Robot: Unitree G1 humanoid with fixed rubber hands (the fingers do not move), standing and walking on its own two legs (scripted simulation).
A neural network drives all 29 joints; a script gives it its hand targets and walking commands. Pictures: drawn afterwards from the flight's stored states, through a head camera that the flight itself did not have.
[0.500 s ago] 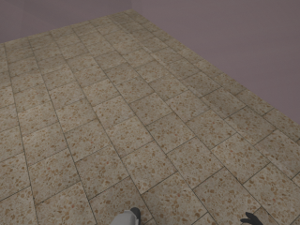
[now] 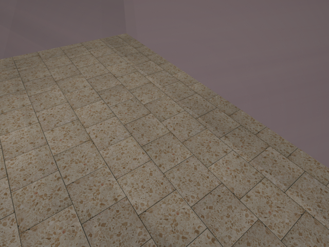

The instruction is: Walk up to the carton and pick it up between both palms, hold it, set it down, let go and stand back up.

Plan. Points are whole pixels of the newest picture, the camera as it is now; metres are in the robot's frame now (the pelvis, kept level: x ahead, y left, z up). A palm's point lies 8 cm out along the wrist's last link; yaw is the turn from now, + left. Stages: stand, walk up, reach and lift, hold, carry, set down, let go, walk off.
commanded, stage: walk up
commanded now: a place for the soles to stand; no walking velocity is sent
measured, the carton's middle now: out of the picture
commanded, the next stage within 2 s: none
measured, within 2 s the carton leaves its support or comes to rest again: neither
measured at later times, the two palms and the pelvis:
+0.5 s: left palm out of the picture +0.02 +0.23 -0.15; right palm out of the picture -0.02 -0.25 -0.15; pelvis +0.02 -0.01 -0.01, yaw -4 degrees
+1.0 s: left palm out of the picture +0.08 +0.23 -0.15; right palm out of the picture -0.02 -0.25 -0.16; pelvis +0.03 -0.01 -0.02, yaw -8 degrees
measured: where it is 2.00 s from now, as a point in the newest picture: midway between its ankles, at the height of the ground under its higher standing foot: outside the picture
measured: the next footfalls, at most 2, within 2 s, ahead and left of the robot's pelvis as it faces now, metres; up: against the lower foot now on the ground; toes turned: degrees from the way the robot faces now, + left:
right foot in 0.08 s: +0.05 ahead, -0.13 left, +0.00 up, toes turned +2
right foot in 1.48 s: +0.06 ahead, -0.09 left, +0.00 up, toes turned -21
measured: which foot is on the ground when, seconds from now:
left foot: down 0.00-1.00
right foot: up 0.00-0.06, down 0.08-1.00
